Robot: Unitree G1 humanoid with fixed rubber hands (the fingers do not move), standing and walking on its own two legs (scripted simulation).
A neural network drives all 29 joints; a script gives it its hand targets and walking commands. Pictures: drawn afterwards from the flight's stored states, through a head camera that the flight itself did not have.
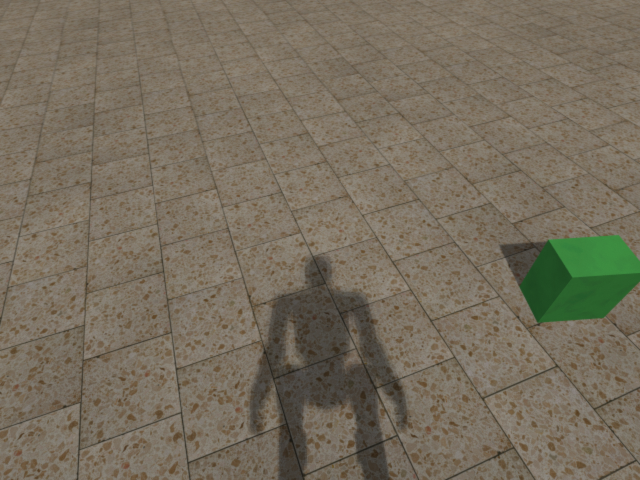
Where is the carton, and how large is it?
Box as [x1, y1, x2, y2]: [519, 235, 639, 322]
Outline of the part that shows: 638,259 618,235 550,239 545,244 519,286 537,322 603,317 639,281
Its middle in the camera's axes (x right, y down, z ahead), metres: +0.90 +0.14 +1.35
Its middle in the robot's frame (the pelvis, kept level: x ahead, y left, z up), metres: +0.85 -0.86 -0.64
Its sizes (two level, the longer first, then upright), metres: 0.244 0.160 0.272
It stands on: the floor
